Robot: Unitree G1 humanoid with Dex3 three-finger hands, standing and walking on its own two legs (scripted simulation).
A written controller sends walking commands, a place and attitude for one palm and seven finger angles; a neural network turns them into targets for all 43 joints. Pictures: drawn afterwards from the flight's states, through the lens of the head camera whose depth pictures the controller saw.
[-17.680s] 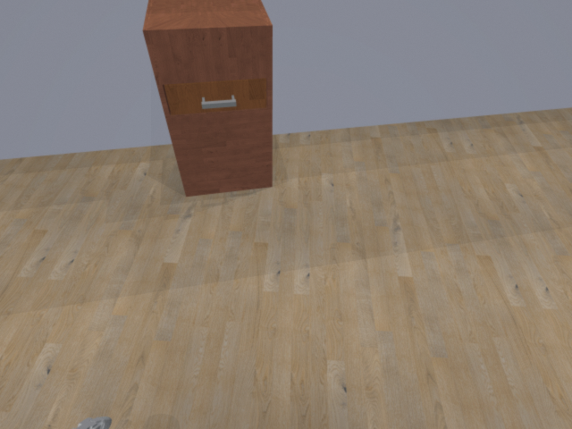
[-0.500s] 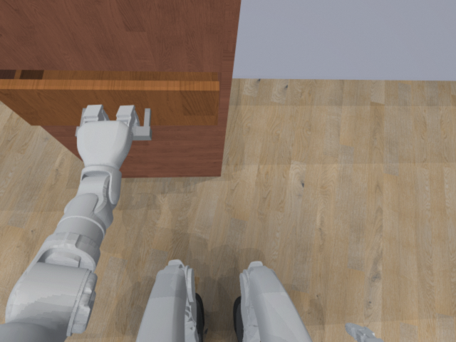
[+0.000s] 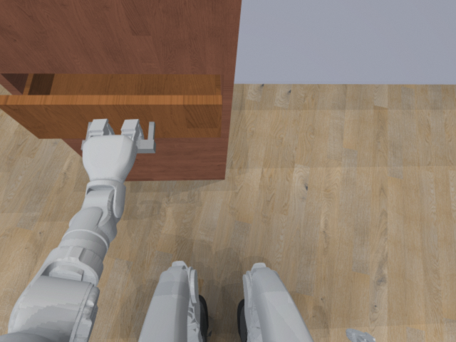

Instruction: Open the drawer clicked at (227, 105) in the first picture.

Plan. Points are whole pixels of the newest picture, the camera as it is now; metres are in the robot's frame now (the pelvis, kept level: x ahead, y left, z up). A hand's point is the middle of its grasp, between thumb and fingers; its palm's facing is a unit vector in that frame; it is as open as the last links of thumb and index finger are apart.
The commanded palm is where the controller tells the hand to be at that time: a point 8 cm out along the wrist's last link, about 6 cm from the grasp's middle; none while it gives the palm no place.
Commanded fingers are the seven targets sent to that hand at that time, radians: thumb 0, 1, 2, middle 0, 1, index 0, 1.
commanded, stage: pull the drawer open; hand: left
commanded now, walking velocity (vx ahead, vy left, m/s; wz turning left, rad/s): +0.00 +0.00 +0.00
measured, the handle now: (120, 137) +0.48 +0.21 -0.06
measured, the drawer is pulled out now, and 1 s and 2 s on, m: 0.06 0.11 0.14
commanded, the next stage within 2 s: none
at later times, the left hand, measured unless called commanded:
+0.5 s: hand (121, 174) +0.42 +0.21 -0.08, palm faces -0.05 -0.05 -1.00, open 5.2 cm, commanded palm +0.38 +0.19 -0.04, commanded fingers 0.00 0.90 0.90 -0.40 -1.35 -0.40 -1.35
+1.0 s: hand (120, 186) +0.39 +0.21 -0.08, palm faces -0.05 -0.06 -1.00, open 5.2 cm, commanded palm +0.36 +0.20 -0.04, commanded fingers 0.00 0.90 0.90 -0.40 -1.35 -0.40 -1.35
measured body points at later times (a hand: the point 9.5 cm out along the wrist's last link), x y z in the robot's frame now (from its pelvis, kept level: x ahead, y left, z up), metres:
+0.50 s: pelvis +0.00 +0.00 +0.00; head +0.17 +0.00 +0.42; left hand +0.41 +0.21 -0.03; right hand +0.10 -0.26 -0.14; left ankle +0.04 +0.08 -0.55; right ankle +0.02 -0.09 -0.55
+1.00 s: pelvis +0.01 +0.00 +0.01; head +0.17 +0.00 +0.43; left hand +0.39 +0.21 -0.03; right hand +0.12 -0.26 -0.14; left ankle +0.04 +0.08 -0.55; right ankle +0.02 -0.09 -0.55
